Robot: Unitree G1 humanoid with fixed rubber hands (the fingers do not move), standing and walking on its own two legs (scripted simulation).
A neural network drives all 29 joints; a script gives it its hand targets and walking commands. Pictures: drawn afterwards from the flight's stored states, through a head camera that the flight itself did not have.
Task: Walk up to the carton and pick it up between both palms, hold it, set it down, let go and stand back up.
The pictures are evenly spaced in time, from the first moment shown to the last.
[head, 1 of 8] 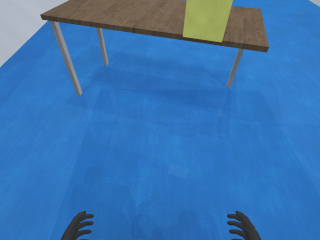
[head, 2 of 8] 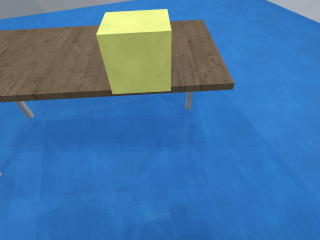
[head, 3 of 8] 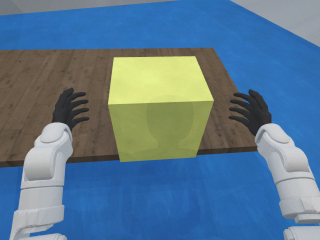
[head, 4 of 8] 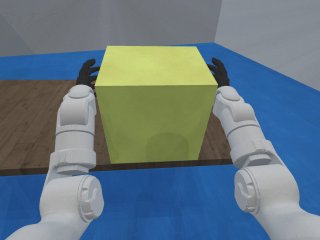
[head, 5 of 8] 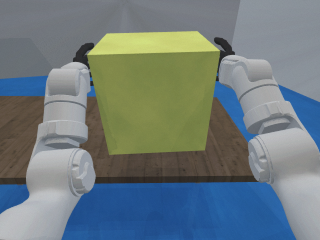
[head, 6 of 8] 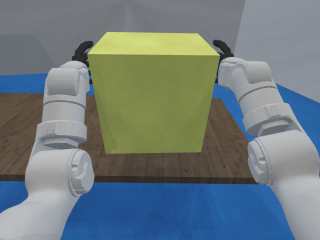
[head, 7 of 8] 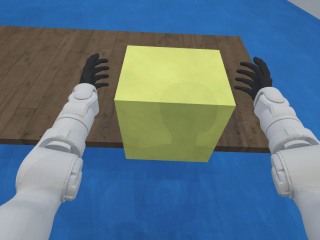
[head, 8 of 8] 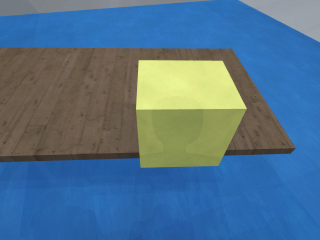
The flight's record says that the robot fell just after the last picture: no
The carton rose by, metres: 0.24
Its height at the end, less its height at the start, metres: +0.00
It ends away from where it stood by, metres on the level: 0.03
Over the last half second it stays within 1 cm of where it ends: yes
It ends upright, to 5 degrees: yes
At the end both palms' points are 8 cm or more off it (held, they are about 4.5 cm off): yes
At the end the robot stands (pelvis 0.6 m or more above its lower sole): yes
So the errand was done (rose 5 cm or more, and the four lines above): yes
